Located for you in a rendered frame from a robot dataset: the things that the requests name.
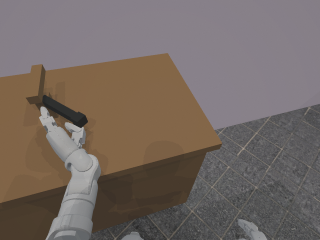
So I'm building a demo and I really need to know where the left robot forearm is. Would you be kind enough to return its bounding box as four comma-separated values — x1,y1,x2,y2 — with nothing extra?
45,148,101,240

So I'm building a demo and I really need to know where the left robot hand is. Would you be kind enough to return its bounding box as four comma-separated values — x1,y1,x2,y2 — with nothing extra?
39,106,86,163

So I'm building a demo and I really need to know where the tap lever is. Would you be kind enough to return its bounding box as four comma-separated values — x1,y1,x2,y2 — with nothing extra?
42,95,88,128

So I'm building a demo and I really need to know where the right robot hand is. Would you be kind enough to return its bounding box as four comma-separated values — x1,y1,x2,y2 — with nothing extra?
238,219,267,240

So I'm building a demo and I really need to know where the left robot shin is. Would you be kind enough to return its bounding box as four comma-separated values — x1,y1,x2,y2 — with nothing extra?
130,232,140,236

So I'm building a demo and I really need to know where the counter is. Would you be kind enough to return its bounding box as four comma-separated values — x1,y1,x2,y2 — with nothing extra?
0,53,223,240

